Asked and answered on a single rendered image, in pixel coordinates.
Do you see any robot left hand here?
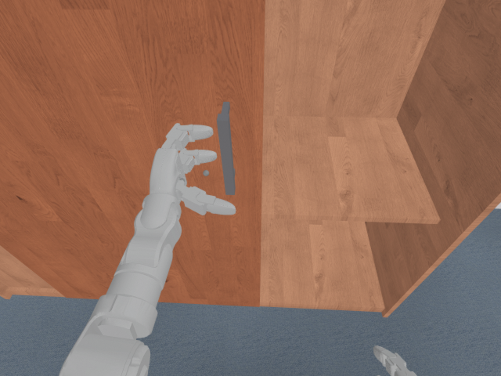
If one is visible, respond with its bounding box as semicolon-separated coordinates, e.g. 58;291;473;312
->
150;123;236;215

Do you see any robot right hand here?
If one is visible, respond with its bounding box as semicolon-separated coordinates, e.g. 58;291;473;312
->
373;345;416;376

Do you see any left robot upper arm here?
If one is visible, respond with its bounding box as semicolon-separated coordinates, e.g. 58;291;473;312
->
63;334;150;376

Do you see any handle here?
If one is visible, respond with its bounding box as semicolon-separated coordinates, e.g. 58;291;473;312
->
217;102;236;195

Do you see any wardrobe door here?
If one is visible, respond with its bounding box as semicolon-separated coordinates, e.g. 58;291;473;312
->
0;0;265;307
0;245;55;289

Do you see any robot left forearm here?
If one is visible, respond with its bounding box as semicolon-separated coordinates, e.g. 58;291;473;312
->
59;193;182;376

